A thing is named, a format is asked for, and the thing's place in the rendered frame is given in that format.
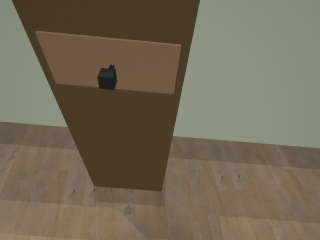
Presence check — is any handle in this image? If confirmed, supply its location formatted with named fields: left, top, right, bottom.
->
left=97, top=65, right=117, bottom=90

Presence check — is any drawer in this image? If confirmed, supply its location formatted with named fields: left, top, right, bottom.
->
left=35, top=31, right=182, bottom=94

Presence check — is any cabinet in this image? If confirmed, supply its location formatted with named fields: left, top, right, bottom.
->
left=12, top=0, right=200, bottom=192

